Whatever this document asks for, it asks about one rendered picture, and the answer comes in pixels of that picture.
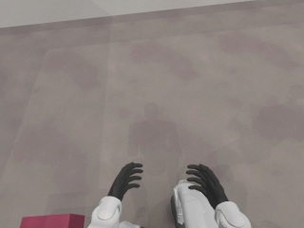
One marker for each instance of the robot left hand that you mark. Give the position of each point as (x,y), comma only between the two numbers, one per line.
(122,182)

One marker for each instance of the carton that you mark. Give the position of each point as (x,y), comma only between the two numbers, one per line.
(54,221)

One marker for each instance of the robot right hand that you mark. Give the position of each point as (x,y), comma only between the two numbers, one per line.
(210,186)

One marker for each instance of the robot left forearm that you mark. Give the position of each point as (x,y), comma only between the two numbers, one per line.
(107,214)

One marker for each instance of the robot right forearm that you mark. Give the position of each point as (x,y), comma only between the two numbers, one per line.
(227,215)

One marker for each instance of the right robot foot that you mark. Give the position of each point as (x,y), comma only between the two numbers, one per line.
(174,212)

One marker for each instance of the robot right thigh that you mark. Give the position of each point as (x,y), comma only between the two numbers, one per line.
(197,212)

